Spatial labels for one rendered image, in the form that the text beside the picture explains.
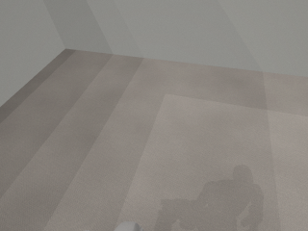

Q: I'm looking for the robot left thigh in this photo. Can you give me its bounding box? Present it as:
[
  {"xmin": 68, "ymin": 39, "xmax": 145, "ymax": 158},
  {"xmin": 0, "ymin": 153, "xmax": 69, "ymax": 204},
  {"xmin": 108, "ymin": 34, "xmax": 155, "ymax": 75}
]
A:
[{"xmin": 114, "ymin": 221, "xmax": 143, "ymax": 231}]

